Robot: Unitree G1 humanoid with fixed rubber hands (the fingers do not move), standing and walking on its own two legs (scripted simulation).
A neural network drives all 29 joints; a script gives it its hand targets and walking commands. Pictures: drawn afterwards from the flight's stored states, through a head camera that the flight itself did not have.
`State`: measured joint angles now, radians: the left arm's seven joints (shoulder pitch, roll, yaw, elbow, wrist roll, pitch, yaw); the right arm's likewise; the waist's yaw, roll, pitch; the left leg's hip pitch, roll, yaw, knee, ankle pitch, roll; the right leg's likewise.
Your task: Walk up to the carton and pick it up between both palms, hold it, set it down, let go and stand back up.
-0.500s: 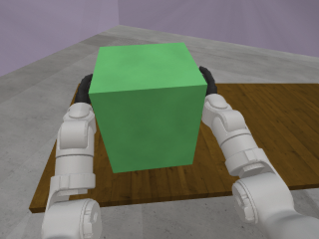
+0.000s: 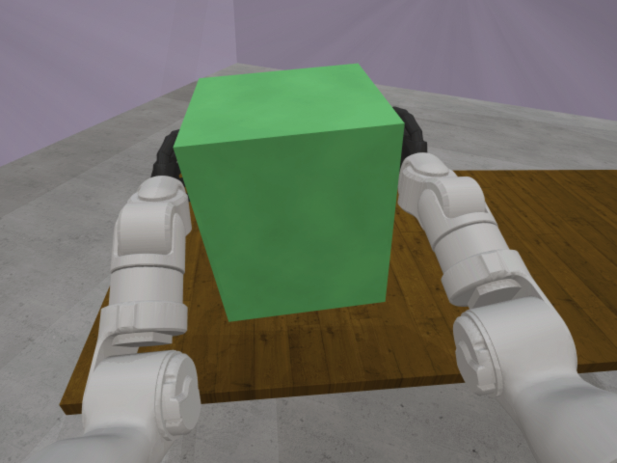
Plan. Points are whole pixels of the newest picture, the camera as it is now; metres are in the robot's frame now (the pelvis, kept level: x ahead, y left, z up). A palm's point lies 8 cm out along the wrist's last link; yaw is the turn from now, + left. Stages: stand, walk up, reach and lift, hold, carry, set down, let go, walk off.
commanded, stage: hold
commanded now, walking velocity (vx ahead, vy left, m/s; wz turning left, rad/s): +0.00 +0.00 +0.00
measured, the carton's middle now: (293, 192) +0.39 +0.01 +0.22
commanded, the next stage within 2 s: none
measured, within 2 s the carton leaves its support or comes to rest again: neither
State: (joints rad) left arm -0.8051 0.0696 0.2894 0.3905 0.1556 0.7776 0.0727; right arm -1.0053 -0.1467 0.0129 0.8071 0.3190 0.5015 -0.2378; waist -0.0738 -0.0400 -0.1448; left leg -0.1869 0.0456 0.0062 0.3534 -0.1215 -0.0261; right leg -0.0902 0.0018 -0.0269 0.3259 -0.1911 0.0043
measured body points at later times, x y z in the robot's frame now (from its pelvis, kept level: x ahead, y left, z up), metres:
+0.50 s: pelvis +0.00 +0.00 +0.00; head -0.09 +0.02 +0.44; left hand +0.37 +0.17 +0.25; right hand +0.38 -0.14 +0.28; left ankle +0.05 +0.13 -0.75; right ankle -0.01 -0.12 -0.75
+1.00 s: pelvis +0.01 +0.01 +0.00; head -0.08 +0.03 +0.44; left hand +0.38 +0.16 +0.25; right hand +0.39 -0.14 +0.28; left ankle +0.05 +0.13 -0.75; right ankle -0.01 -0.12 -0.75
